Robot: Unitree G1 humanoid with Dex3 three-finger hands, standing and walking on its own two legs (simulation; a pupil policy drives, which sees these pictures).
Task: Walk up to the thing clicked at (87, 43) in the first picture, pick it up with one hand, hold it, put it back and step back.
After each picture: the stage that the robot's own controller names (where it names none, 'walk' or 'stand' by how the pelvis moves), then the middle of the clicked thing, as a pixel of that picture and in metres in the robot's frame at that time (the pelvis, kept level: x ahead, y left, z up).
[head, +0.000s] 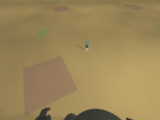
stand; (86, 46) +1.53 +0.05 -0.65
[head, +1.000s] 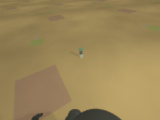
walk; (80, 52) +1.40 +0.27 -0.64
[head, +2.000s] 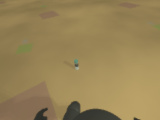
walk; (76, 64) +0.93 +0.28 -0.65
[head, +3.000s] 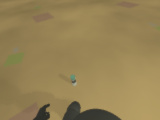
walk; (73, 80) +0.60 +0.26 -0.65
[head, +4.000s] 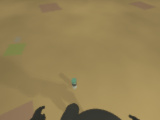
stand; (74, 83) +0.50 +0.18 -0.63
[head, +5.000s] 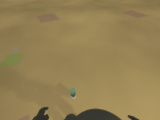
stand; (73, 93) +0.43 +0.18 -0.65
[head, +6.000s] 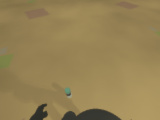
stand; (68, 93) +0.38 +0.24 -0.64
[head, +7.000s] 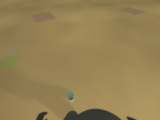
stand; (71, 96) +0.36 +0.21 -0.65
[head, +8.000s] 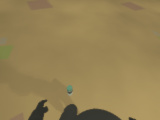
stand; (69, 90) +0.39 +0.16 -0.63
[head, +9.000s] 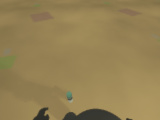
stand; (69, 97) +0.37 +0.20 -0.66
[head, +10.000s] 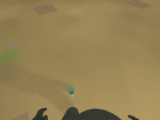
stand; (71, 91) +0.39 +0.20 -0.65
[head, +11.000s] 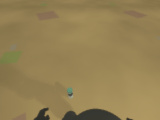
stand; (70, 93) +0.42 +0.20 -0.65
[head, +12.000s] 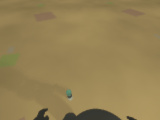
stand; (69, 95) +0.39 +0.22 -0.66
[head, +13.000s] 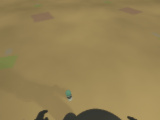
stand; (69, 95) +0.38 +0.23 -0.66
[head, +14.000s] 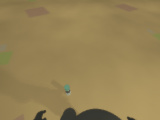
stand; (67, 90) +0.42 +0.24 -0.65
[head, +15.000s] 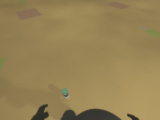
stand; (65, 93) +0.37 +0.26 -0.65
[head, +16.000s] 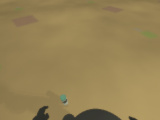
stand; (64, 100) +0.33 +0.27 -0.65
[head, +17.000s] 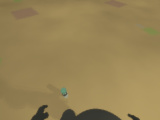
stand; (64, 93) +0.37 +0.27 -0.65
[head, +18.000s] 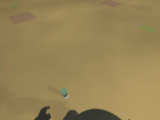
stand; (65, 93) +0.37 +0.30 -0.65
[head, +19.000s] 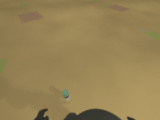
stand; (66, 95) +0.37 +0.27 -0.66
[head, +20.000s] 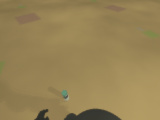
stand; (65, 95) +0.37 +0.28 -0.66
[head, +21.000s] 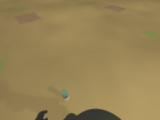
stand; (65, 95) +0.37 +0.28 -0.66
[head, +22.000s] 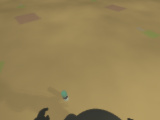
go down; (65, 96) +0.36 +0.28 -0.66
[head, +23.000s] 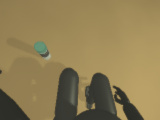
go down; (44, 52) +0.42 +0.35 -0.24
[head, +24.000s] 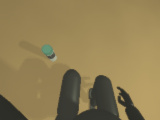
approach; (50, 54) +0.42 +0.35 -0.26
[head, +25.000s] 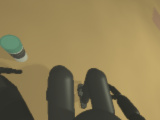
close in; (17, 51) +0.38 +0.39 -0.16
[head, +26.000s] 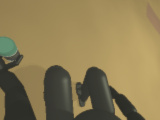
close; (11, 53) +0.37 +0.39 -0.15
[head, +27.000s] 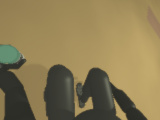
lift; (13, 56) +0.33 +0.38 -0.15
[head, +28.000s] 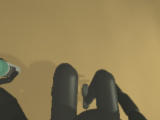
lift; (5, 69) +0.23 +0.44 -0.14
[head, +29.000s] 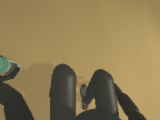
lift; (7, 66) +0.26 +0.43 -0.13
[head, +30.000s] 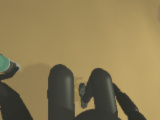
lift; (6, 65) +0.28 +0.42 -0.15
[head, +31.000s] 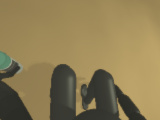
lift; (8, 64) +0.27 +0.43 -0.15
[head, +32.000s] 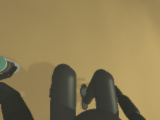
lift; (4, 65) +0.26 +0.44 -0.14
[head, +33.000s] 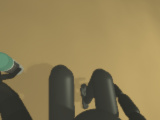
lift; (10, 66) +0.28 +0.42 -0.15
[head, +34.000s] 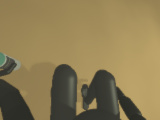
lift; (4, 62) +0.28 +0.45 -0.13
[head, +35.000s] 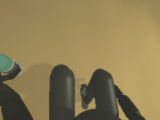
lift; (10, 67) +0.27 +0.42 -0.15
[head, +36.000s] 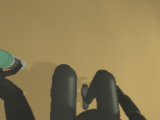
lift; (12, 62) +0.28 +0.43 -0.14
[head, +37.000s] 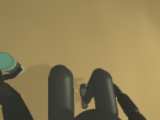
lift; (12, 66) +0.29 +0.41 -0.15
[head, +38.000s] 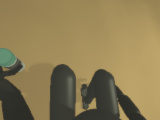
lift; (12, 62) +0.29 +0.42 -0.15
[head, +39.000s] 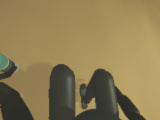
lift; (5, 65) +0.27 +0.44 -0.15
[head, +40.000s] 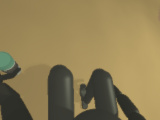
lift; (9, 66) +0.28 +0.42 -0.15
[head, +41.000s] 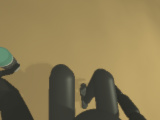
lift; (7, 62) +0.29 +0.43 -0.15
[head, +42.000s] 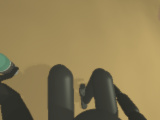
lift; (5, 67) +0.28 +0.43 -0.15
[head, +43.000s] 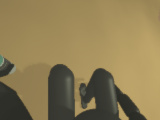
lift; (0, 64) +0.28 +0.45 -0.15
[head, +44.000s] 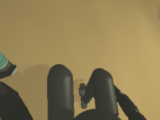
lift; (3, 65) +0.28 +0.44 -0.15
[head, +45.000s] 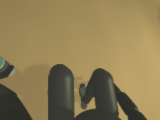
lift; (0, 66) +0.27 +0.45 -0.15
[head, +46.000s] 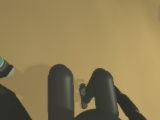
lift; out of the picture +0.27 +0.45 -0.15
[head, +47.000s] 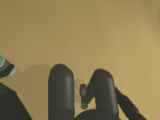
lift; (0, 65) +0.27 +0.45 -0.15
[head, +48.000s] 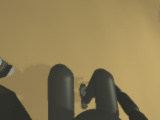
lift; out of the picture +0.27 +0.46 -0.15
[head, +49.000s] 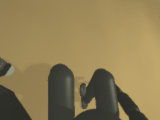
lift; out of the picture +0.27 +0.46 -0.15
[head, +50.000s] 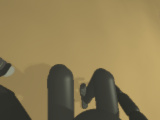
lift; out of the picture +0.27 +0.46 -0.15
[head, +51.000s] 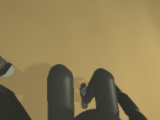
lift; out of the picture +0.27 +0.46 -0.15
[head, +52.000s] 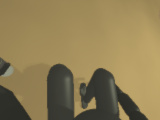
lift; out of the picture +0.27 +0.46 -0.14
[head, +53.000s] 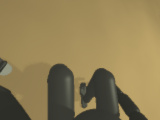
lift; out of the picture +0.27 +0.47 -0.15
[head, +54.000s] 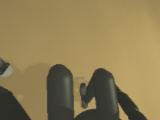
lift; out of the picture +0.27 +0.47 -0.15
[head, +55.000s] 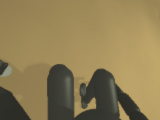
lift; out of the picture +0.26 +0.47 -0.14
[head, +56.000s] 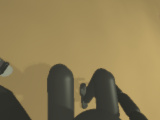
lift; out of the picture +0.27 +0.47 -0.15
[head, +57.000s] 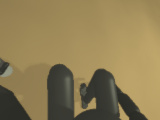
lift; out of the picture +0.27 +0.47 -0.15
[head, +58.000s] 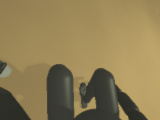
lift; out of the picture +0.27 +0.47 -0.15
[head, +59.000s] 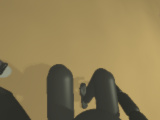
lift; out of the picture +0.27 +0.47 -0.14
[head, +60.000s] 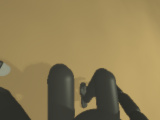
lift; out of the picture +0.26 +0.49 -0.14
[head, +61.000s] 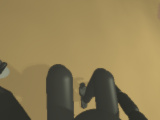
lift; out of the picture +0.27 +0.47 -0.14
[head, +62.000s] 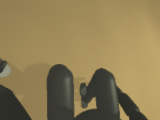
lift; out of the picture +0.27 +0.48 -0.14
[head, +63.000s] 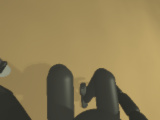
lift; out of the picture +0.27 +0.47 -0.14
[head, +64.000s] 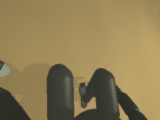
lift; out of the picture +0.27 +0.48 -0.15
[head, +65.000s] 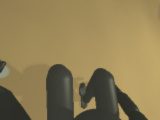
lift; out of the picture +0.27 +0.48 -0.14
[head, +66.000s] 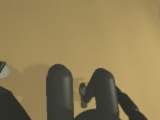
lift; out of the picture +0.27 +0.48 -0.14
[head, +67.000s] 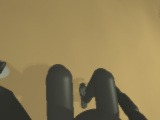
lift; out of the picture +0.27 +0.48 -0.14
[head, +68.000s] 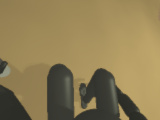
lift; out of the picture +0.27 +0.48 -0.14
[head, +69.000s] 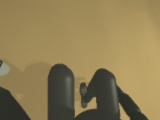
lift; out of the picture +0.26 +0.49 -0.15
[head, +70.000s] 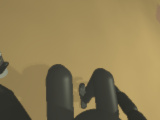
lift; out of the picture +0.28 +0.47 -0.14
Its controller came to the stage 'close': yes
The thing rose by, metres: 0.03
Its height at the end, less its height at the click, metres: +0.00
